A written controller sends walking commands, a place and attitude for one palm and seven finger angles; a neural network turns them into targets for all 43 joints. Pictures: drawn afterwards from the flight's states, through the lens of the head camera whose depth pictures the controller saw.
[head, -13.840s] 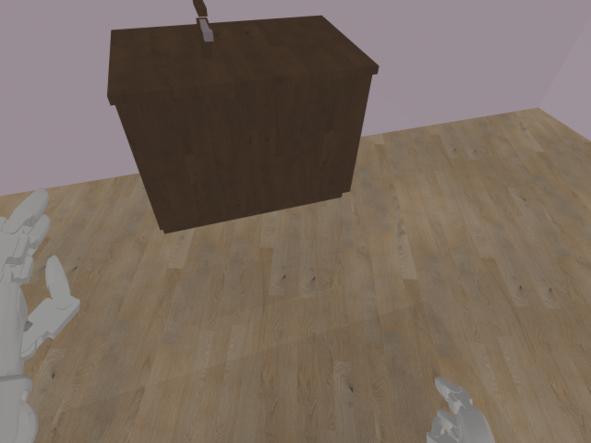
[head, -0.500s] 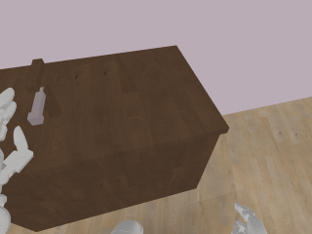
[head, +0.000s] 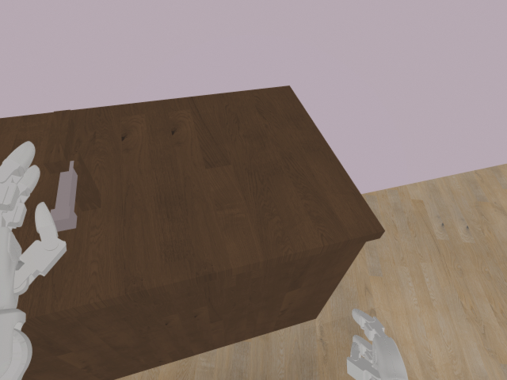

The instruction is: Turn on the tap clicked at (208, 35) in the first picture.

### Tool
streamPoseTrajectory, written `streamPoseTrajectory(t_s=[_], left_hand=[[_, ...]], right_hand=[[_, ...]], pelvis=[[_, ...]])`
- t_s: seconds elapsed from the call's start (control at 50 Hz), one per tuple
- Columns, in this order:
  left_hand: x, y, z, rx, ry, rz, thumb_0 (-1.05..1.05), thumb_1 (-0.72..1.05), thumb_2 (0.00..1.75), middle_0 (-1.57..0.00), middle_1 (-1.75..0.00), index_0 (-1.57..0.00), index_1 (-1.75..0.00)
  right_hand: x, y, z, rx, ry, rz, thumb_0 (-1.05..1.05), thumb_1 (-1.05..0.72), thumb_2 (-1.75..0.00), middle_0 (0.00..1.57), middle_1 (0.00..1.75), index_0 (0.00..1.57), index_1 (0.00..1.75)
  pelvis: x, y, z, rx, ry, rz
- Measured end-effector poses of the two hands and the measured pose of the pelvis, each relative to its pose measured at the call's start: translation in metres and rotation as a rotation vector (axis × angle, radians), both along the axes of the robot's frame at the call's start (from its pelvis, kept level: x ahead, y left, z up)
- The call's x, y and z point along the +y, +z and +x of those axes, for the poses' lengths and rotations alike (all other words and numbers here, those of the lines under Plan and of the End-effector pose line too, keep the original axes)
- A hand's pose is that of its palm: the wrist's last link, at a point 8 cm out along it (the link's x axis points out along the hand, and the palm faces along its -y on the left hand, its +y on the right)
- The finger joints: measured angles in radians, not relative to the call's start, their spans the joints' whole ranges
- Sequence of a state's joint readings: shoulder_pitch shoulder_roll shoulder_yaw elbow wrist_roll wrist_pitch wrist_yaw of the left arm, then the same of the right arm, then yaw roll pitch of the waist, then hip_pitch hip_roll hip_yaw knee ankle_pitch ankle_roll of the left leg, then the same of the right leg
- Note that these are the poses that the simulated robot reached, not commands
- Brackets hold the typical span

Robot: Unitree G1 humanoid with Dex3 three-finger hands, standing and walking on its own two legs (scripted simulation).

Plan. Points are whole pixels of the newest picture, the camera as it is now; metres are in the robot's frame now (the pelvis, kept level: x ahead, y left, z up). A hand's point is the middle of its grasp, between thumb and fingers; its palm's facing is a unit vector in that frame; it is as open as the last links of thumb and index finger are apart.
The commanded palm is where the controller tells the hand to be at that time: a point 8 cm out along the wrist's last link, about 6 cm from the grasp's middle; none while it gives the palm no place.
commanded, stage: come to a stop and stand still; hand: left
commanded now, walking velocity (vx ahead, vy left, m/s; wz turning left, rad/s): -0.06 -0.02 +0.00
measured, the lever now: (63, 219) +0.32 +0.34 +0.06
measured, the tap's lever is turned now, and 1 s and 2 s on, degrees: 0 0 0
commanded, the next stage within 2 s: look again from close up in 0.56 s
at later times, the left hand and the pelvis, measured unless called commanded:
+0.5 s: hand (55, 263) +0.21 +0.26 +0.13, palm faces +0.28 -0.86 -0.43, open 7.4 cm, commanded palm +0.15 +0.30 +0.18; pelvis -0.02 +0.02 +0.00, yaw -2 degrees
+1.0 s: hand (32, 236) +0.23 +0.29 +0.16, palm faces +0.35 -0.86 -0.37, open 7.4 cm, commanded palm +0.17 +0.32 +0.18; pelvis +0.00 +0.04 +0.00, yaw -1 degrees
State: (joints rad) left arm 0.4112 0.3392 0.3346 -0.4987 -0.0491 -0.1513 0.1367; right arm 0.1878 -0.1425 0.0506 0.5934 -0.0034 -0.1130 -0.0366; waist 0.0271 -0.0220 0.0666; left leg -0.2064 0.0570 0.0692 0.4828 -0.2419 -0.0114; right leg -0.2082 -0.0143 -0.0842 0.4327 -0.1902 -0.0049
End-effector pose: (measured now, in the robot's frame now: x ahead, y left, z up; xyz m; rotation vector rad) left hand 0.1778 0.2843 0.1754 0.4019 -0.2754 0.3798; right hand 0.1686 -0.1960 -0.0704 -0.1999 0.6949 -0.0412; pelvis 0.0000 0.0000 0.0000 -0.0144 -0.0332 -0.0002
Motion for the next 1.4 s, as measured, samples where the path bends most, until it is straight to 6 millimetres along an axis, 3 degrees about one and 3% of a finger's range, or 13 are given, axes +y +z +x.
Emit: streamPoseTrajectory(t_s=[0.14,0.2,0.26,0.3,0.4,0.46,0.54,0.66,0.94,1.24,1.3,1.34,1.4], left_hand=[[0.007,0.003,0.000,0.037,-0.003,0.025,0.02,0.89,0.90,-0.21,-0.30,-0.22,-0.30],[0.035,0.031,0.012,-0.041,0.029,0.221,0.02,0.88,0.90,-0.22,-0.30,-0.22,-0.30],[0.054,0.048,0.019,-0.118,0.082,0.221,0.02,0.89,0.90,-0.21,-0.30,-0.22,-0.30],[0.045,0.041,0.019,-0.098,0.049,0.181,0.02,0.89,0.90,-0.21,-0.30,-0.21,-0.30],[0.008,-0.004,0.007,0.084,-0.115,0.101,0.01,0.90,0.90,-0.20,-0.30,-0.21,-0.30],[0.010,-0.022,0.000,0.138,-0.127,0.072,0.01,0.89,0.90,-0.21,-0.30,-0.22,-0.30],[0.027,-0.018,-0.005,0.092,-0.064,0.069,0.02,0.89,0.90,-0.22,-0.30,-0.22,-0.30],[0.038,0.000,-0.004,-0.031,-0.020,0.060,0.02,0.89,0.90,-0.21,-0.30,-0.22,-0.30],[0.041,-0.008,0.014,0.013,-0.069,0.049,0.02,0.89,0.90,-0.21,-0.30,-0.22,-0.30],[0.041,-0.005,0.013,0.002,-0.050,0.031,0.02,0.89,0.90,-0.21,-0.30,-0.21,-0.30],[0.062,0.026,0.024,-0.091,-0.017,0.232,0.02,0.88,0.90,-0.22,-0.30,-0.22,-0.30],[0.075,0.043,0.028,-0.159,0.029,0.245,0.02,0.88,0.90,-0.22,-0.30,-0.22,-0.30],[0.062,0.043,0.023,-0.153,0.010,0.196,0.02,0.89,0.90,-0.21,-0.30,-0.21,-0.30]], right_hand=[[-0.004,0.003,0.002,0.007,-0.021,-0.015,0.01,-0.90,-0.90,0.21,0.30,0.20,0.30],[-0.009,-0.002,-0.002,0.025,0.033,-0.061,0.01,-0.90,-0.90,0.21,0.30,0.20,0.30],[-0.016,-0.006,-0.009,0.034,0.033,-0.046,0.01,-0.90,-0.90,0.21,0.30,0.20,0.30],[-0.020,-0.005,-0.015,0.013,-0.002,-0.019,0.01,-0.90,-0.90,0.21,0.30,0.20,0.30],[-0.022,-0.003,-0.035,-0.008,-0.087,-0.012,0.01,-0.90,-0.90,0.20,0.30,0.20,0.30],[-0.018,-0.002,-0.045,0.012,-0.098,-0.031,0.01,-0.90,-0.90,0.20,0.30,0.20,0.30],[-0.011,-0.004,-0.050,0.039,-0.065,-0.049,0.01,-0.90,-0.90,0.20,0.30,0.20,0.30],[0.004,-0.003,-0.040,0.023,-0.019,-0.044,0.01,-0.90,-0.90,0.20,0.30,0.20,0.30],[0.023,0.012,0.000,-0.045,-0.003,-0.033,0.01,-0.90,-0.90,0.21,0.30,0.20,0.30],[0.016,0.012,0.004,-0.023,-0.016,-0.051,0.01,-0.90,-0.90,0.21,0.30,0.20,0.30],[0.017,0.004,-0.001,0.006,0.044,-0.078,0.01,-0.90,-0.90,0.20,0.30,0.20,0.30],[0.016,-0.001,-0.005,0.023,0.055,-0.056,0.01,-0.90,-0.90,0.20,0.30,0.20,0.30],[0.014,-0.005,-0.014,0.001,0.014,0.011,0.01,-0.90,-0.90,0.21,0.30,0.20,0.30]], pelvis=[[0.004,0.002,0.000,0.012,-0.002,-0.005],[0.002,-0.001,-0.009,0.018,0.008,-0.009],[0.006,-0.002,-0.016,0.015,-0.016,0.000],[0.012,-0.002,-0.017,0.012,-0.033,0.004],[0.021,-0.001,-0.015,0.005,-0.049,0.009],[0.021,-0.001,-0.015,0.000,-0.044,0.009],[0.022,-0.002,-0.017,-0.007,-0.032,0.003],[0.028,-0.001,-0.014,-0.004,-0.031,-0.006],[0.039,0.000,0.000,0.008,-0.026,-0.005],[0.039,0.001,0.004,0.004,-0.022,-0.005],[0.033,-0.003,-0.006,0.010,-0.003,-0.008],[0.031,-0.004,-0.012,0.007,-0.014,-0.001],[0.034,-0.005,-0.015,0.001,-0.039,0.005]])
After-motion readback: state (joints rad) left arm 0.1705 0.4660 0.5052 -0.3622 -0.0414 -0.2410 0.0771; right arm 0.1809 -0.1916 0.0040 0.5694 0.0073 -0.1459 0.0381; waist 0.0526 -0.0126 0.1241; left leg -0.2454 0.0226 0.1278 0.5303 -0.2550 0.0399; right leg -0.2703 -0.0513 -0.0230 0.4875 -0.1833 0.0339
